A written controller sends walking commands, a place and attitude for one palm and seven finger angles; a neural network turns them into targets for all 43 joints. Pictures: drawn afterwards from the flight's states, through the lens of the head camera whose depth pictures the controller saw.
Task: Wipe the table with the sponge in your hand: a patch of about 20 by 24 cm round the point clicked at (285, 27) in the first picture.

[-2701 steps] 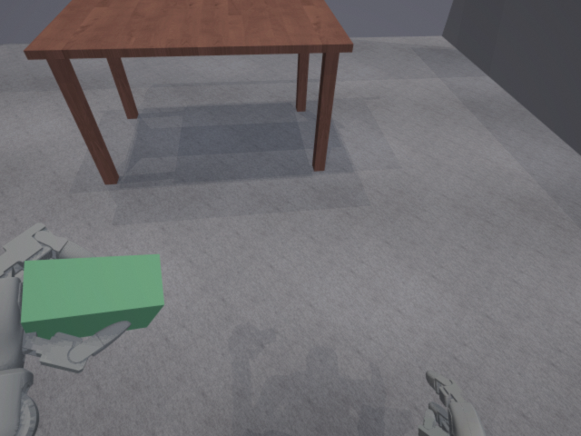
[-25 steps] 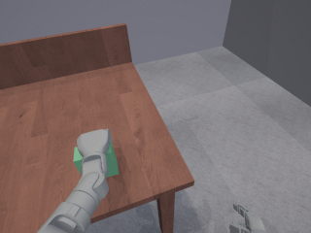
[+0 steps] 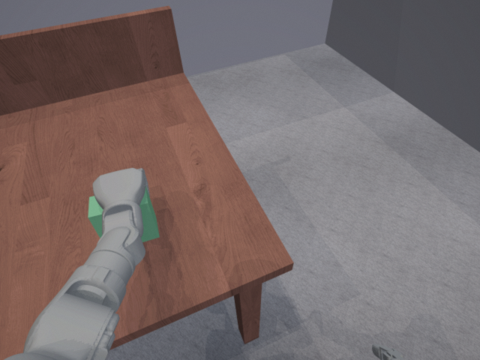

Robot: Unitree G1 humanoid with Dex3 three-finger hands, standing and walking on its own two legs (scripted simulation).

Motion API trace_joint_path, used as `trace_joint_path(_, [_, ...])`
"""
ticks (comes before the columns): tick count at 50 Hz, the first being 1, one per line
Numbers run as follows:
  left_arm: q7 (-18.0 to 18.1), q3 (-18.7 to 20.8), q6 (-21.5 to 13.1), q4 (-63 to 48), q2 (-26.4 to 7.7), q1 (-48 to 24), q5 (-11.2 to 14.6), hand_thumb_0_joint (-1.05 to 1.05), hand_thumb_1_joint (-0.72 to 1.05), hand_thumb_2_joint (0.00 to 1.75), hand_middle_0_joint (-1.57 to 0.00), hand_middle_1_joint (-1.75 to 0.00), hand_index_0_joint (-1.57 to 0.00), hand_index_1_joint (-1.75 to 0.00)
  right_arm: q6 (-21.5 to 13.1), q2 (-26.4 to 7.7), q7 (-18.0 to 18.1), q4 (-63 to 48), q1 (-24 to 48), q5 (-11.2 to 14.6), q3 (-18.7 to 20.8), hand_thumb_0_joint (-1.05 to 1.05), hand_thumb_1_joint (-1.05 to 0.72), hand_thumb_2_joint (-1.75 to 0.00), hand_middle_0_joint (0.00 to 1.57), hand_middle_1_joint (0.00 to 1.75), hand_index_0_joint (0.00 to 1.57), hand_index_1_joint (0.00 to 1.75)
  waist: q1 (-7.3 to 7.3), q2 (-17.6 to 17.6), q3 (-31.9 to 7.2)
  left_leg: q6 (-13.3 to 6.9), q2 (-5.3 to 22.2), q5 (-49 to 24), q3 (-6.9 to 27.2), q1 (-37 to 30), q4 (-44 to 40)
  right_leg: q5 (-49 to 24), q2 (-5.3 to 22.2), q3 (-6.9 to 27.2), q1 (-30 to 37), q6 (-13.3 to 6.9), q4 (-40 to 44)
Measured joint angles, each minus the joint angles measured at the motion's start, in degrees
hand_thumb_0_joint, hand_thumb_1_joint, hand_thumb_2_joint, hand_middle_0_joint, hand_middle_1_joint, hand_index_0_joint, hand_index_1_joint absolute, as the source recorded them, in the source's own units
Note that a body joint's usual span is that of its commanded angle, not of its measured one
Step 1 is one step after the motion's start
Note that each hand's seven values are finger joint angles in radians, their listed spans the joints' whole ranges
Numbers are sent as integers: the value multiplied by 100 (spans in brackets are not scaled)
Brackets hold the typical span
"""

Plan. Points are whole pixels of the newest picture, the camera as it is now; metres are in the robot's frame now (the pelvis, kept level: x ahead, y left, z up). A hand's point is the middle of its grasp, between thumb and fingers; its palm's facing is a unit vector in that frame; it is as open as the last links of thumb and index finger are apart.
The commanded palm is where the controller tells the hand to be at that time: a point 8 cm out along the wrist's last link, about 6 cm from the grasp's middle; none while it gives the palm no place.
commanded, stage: wipe forward along the middle lane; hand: left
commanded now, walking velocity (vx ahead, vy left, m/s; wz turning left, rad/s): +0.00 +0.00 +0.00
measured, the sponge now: (129, 224) +0.38 +0.25 -0.02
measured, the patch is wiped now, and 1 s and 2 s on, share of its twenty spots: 1.00 1.00 1.00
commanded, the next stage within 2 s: slide back across to the first lane in 0.74 s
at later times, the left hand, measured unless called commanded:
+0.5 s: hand (123, 185) +0.44 +0.26 +0.02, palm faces -0.11 +0.00 -0.99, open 9.6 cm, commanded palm +0.42 +0.25 +0.04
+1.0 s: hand (120, 176) +0.47 +0.28 +0.02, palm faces -0.10 -0.01 -1.00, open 9.6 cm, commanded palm +0.44 +0.27 +0.05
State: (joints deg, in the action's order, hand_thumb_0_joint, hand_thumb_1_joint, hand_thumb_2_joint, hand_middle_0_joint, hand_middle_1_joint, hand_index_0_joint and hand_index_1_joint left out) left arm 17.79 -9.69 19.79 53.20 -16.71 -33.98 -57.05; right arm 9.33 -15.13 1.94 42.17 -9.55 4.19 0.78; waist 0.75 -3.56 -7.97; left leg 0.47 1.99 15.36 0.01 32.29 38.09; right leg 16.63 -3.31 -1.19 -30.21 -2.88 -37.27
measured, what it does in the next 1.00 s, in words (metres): stands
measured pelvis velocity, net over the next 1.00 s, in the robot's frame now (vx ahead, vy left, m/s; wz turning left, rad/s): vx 0.01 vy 0.04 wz -0.02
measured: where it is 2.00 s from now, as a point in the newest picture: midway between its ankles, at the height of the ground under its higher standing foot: outside the picture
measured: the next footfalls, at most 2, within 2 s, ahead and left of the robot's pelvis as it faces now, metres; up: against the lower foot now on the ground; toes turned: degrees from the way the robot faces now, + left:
none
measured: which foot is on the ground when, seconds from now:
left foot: down 0.00-1.00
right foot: down 0.00-1.00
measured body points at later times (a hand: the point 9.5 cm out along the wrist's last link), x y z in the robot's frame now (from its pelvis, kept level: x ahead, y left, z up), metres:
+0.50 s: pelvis +0.01 +0.02 +0.00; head +0.06 +0.02 +0.44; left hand +0.45 +0.26 +0.08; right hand +0.11 -0.24 -0.13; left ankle +0.03 +0.13 -0.72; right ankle +0.02 -0.09 -0.72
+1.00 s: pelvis +0.01 +0.04 -0.01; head +0.08 +0.04 +0.44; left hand +0.47 +0.27 +0.08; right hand +0.06 -0.23 -0.14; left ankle +0.03 +0.13 -0.72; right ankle +0.02 -0.09 -0.72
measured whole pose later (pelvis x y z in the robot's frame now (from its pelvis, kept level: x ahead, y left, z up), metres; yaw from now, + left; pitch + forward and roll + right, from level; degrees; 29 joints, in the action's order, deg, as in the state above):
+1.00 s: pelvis +0.01 +0.04 -0.01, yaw -1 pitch +17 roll -3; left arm 18.8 -5.0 18.8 68.9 -22.5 -51.0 -58.5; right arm 7.8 -14.3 -0.1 43.4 -14.2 2.9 0.7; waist 5.2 -2.9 -9.0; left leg -1.9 1.6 17.6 -1.0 42.3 43.3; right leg 16.7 -2.8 -0.2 -38.7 -0.3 -38.7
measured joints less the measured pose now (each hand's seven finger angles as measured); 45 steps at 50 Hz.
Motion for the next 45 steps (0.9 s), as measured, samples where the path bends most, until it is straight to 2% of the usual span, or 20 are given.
trace_joint_path(9, [109,67,-54,461,-74,-416,-11,0,-50,109,-80,-138,-80,-138,-35,66,-45,45,-23,-14,-45,0,-91,-90,20,30,20,30,71,38,-40,-36,-25,47,9,177,80,15,25,-6,-129,59,1])
trace_joint_path(22, [42,129,-38,989,-260,-1055,-65,0,-50,109,-80,-138,-80,-138,-62,72,-93,39,-108,-54,-41,0,-90,-90,20,30,20,30,204,92,-63,-122,-51,126,-22,483,209,13,52,26,-371,155,16])
trace_joint_path(32, [152,95,-24,1241,-213,-1296,-128,0,-50,109,-80,-138,-80,-138,-59,84,-174,124,-231,-95,-1,0,-90,-90,20,30,20,30,237,78,-99,-196,-84,205,-42,658,353,51,85,45,-508,225,-51])
trace_joint_path(45, [127,257,43,1765,-492,-1896,-190,0,-50,109,-80,-138,-80,-139,-159,112,-219,137,-321,-137,-31,0,-90,-90,20,30,20,30,446,92,-92,-228,-56,217,-50,1054,552,20,61,51,-879,255,-180])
